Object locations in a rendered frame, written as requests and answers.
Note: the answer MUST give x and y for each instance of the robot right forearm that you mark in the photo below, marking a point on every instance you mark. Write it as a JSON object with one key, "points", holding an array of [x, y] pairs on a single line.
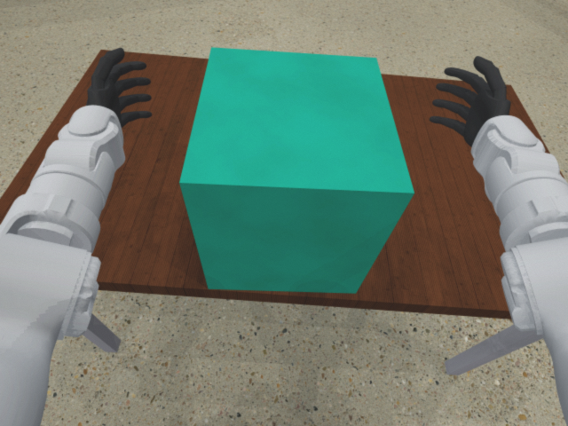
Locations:
{"points": [[523, 183]]}

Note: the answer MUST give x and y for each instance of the robot left forearm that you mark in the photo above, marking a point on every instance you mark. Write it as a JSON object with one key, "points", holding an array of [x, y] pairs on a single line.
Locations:
{"points": [[69, 190]]}

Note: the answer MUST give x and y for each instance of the robot left upper arm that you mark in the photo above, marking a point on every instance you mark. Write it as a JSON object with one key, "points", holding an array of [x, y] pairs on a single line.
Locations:
{"points": [[47, 291]]}

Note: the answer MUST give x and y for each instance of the robot right hand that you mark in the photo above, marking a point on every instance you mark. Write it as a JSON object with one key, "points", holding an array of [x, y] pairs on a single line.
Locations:
{"points": [[489, 100]]}

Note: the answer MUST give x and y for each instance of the robot right upper arm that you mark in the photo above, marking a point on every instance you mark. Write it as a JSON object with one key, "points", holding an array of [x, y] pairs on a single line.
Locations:
{"points": [[535, 285]]}

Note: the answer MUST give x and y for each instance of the table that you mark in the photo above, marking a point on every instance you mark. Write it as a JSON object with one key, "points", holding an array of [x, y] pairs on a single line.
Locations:
{"points": [[442, 257]]}

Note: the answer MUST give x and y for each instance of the carton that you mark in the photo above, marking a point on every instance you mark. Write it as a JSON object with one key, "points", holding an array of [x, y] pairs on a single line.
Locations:
{"points": [[294, 176]]}

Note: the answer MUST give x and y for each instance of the robot left hand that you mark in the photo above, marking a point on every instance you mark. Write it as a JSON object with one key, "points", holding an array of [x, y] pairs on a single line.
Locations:
{"points": [[105, 89]]}

